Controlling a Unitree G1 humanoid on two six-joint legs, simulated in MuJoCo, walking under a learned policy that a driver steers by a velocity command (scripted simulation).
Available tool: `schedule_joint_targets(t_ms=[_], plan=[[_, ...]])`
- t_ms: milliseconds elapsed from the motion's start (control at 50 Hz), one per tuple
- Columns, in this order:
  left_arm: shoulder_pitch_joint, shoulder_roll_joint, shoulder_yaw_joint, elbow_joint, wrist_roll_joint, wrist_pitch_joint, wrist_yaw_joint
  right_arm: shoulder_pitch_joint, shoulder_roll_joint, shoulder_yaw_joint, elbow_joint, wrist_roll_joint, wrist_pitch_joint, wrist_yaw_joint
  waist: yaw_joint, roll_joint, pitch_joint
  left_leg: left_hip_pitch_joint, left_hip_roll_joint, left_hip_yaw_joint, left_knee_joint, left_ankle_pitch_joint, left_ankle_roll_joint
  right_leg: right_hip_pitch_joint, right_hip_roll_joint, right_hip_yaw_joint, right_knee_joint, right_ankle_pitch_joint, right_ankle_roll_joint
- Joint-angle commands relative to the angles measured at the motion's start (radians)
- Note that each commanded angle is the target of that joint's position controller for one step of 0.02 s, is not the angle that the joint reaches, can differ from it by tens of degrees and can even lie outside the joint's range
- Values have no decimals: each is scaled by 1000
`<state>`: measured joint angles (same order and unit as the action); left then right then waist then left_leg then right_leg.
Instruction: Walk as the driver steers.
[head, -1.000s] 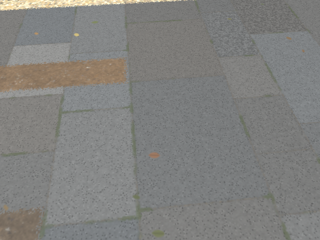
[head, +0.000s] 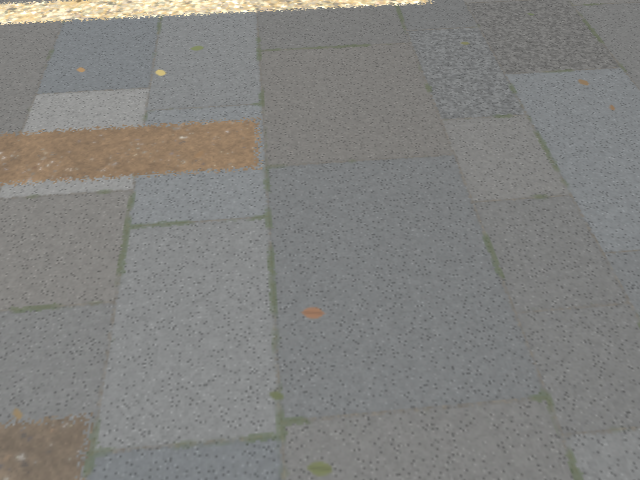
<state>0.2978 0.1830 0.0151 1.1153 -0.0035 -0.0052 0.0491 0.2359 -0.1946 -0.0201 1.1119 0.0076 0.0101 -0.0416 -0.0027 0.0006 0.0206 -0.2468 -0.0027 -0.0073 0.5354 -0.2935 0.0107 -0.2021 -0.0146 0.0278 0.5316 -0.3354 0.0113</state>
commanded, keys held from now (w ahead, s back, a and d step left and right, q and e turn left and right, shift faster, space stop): w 0.70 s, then no key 0.30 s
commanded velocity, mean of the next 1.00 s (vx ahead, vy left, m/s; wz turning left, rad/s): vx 0.35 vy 0.00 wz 0.00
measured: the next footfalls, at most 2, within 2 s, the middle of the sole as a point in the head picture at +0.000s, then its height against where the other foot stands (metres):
left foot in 0.58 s outside the picture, level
right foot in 1.04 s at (385, 443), level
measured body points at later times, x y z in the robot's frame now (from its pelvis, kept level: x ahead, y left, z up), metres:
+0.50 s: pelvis +0.16 -0.01 +0.00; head +0.19 -0.02 +0.45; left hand +0.03 +0.21 -0.13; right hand +0.37 -0.24 -0.11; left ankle +0.34 +0.12 -0.70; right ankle -0.01 -0.13 -0.74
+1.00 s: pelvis +0.42 +0.02 +0.01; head +0.44 +0.01 +0.46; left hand +0.58 +0.26 -0.11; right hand +0.42 -0.24 -0.14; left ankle +0.37 +0.11 -0.74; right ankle +0.57 -0.12 -0.71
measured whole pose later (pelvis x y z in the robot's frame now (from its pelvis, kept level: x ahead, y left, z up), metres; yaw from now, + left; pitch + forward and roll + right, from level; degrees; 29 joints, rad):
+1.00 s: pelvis +0.42 +0.02 +0.01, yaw +0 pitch +1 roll +3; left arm 0.08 0.23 0.05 0.90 0.00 -0.07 0.01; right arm 0.29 -0.22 -0.03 1.05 0.00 -0.07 0.00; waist -0.06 -0.04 0.02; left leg -0.08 -0.08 0.06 0.29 -0.23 0.06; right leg -0.56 -0.07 0.03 0.60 -0.01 -0.01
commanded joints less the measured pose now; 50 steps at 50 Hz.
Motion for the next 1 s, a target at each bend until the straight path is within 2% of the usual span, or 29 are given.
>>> schedule_joint_targets(t_ms=[20,80,120,160,180,200,220,240,260,300,340,380,420,460,500,540,560,580,600,620,640,660,680,700,740,800,840,900,1000], plan=[[45,95,17,-33,-7,-17,5,52,-133,-28,-29,10,-16,-4,-7,39,118,-66,53,-92,-163,-474,83,-184,22,-24,-62,-334,-64],[24,54,12,-58,-12,-56,-14,137,-165,-45,-21,20,-48,8,-30,126,100,11,193,-304,-250,-525,165,-259,25,-55,85,-191,-67],[34,40,11,-64,-17,-73,-27,126,-183,-52,-34,22,-56,12,-7,168,88,-57,274,-429,-324,-539,209,-178,21,-65,161,-109,-86],[138,33,13,-31,-19,-81,-30,-17,-175,-49,-91,29,-57,17,82,134,122,-246,199,-298,-272,-452,155,44,18,-54,-22,-114,-127],[241,71,25,2,-14,-81,-26,-86,-145,-41,-122,31,-61,20,124,41,123,-372,115,-175,-105,-332,101,192,-45,59,-136,-116,-144],[372,179,55,36,-19,-87,-28,-133,-69,-25,-160,33,-79,22,155,-228,97,-505,-22,47,239,-170,28,294,-217,373,-312,-290,-217],[411,233,64,33,-8,-101,-41,-163,-84,-26,-193,31,-103,22,159,-304,117,-649,-22,18,450,-252,32,327,-376,655,-389,-238,-295],[348,171,46,13,4,-113,-42,-144,-110,-33,-185,34,-116,30,107,-165,136,-715,35,-43,593,-197,50,340,-375,615,-354,-138,-289],[301,139,37,-7,1,-119,-47,-95,-104,-32,-165,34,-125,40,77,-119,116,-734,58,-48,641,-113,66,357,-332,509,-338,-43,-259],[244,117,25,-30,-6,-111,-54,-108,-117,-42,-166,22,-136,51,51,-73,103,-736,102,-31,607,3,70,355,-286,346,-353,164,-210],[255,81,12,-35,4,-92,-47,-141,-93,-40,-178,19,-131,62,52,-94,89,-662,106,10,513,78,50,310,-227,210,-374,310,-183],[241,99,11,-52,10,-81,-34,-222,-58,-25,-213,17,-123,70,59,-88,106,-571,84,47,349,167,26,215,-180,117,-398,348,-175],[245,145,19,-63,8,-82,-23,-321,-38,-11,-255,18,-119,75,76,-96,123,-428,43,85,175,256,14,106,-160,70,-437,333,-175],[268,176,31,-55,-6,-88,-19,-361,-64,-10,-282,24,-113,80,71,-121,135,-350,31,84,95,290,22,100,-189,68,-464,330,-182],[262,180,39,-51,-17,-89,-19,-373,-98,-16,-302,27,-113,85,49,-120,139,-333,30,66,31,290,48,174,-220,57,-437,412,-169],[238,196,48,-55,-12,-81,-20,-301,-146,-37,-296,24,-117,86,-10,-138,65,-219,-5,78,13,255,83,258,-237,30,-309,748,-142],[223,199,51,-60,-6,-72,-20,-184,-176,-56,-266,25,-116,83,-72,-151,-16,-74,-36,97,25,233,105,264,-222,2,-168,936,-124],[210,192,48,-70,1,-64,-22,-17,-216,-80,-215,30,-110,76,-149,-145,-116,151,-41,94,21,234,133,192,-183,-25,33,985,-96],[208,158,33,-99,19,-64,-27,159,-288,-100,-180,19,-102,65,-199,-29,-250,464,160,-146,33,153,193,-53,-126,-48,358,664,-69],[342,-14,-8,-101,6,-87,-41,216,-332,-102,-158,0,-100,74,-104,279,-427,707,404,-688,-160,-127,360,-367,78,10,721,-153,-17],[260,81,14,-102,-23,-118,-48,165,-243,-77,-160,6,-104,77,-127,209,-346,631,371,-772,-274,-192,322,-471,40,128,858,-203,-45],[148,141,32,-143,-48,-134,-50,64,-198,-64,-175,10,-111,75,-100,161,-176,477,347,-603,-281,-114,275,-544,-10,92,881,-126,-65],[87,154,35,-158,-45,-140,-41,-27,-172,-54,-197,6,-119,77,-64,44,-108,306,315,-465,-302,33,250,-493,-67,73,836,-24,-73],[63,154,47,-162,-30,-135,-32,-74,-146,-47,-202,-8,-126,83,-29,14,-68,173,278,-363,-322,135,233,-436,-102,60,781,34,-74],[111,113,52,-155,-21,-104,-24,-93,-109,-33,-187,-21,-130,87,30,54,-42,40,230,-225,-356,370,229,-325,-125,56,720,48,-66],[77,101,58,-178,-9,-80,-16,-57,-137,-31,-155,-26,-134,71,58,55,-8,-32,210,-94,-357,702,242,-324,-115,23,584,77,-30],[-2,97,55,-209,4,-76,-17,-43,-158,-32,-147,-28,-123,52,51,53,-13,-27,189,-38,-344,777,231,-336,-110,6,422,179,-8],[-122,79,42,-233,4,-73,-28,1,-180,-32,-134,-21,-107,37,6,60,-41,-7,153,17,-324,748,195,-251,-69,-27,186,349,-5],[-196,130,49,-252,8,-67,-38,31,-185,-34,-100,-1,-80,31,-7,65,-50,118,199,-41,-223,645,176,-204,-37,-8,20,319,-31]])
